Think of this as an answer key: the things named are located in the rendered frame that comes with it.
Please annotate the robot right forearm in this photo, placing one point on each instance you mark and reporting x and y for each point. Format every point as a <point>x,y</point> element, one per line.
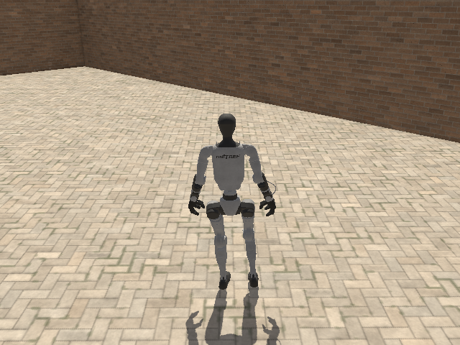
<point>265,189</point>

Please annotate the left robot hand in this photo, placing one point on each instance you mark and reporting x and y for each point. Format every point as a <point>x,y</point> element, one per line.
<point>198,204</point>

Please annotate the robot right upper arm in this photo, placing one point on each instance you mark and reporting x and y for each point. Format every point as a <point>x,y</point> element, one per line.
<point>251,151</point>

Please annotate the right robot hand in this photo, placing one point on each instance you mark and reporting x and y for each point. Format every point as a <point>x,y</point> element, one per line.
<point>270,205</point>

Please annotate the robot left shin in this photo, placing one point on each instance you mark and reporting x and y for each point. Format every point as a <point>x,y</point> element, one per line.
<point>221,256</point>

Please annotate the left robot thigh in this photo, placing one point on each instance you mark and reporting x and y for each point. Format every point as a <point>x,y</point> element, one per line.
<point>213,211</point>

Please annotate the robot left upper arm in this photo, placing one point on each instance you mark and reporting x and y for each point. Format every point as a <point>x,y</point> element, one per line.
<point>202,164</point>

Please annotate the robot left forearm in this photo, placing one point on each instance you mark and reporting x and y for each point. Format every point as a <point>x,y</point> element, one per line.
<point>196,189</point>

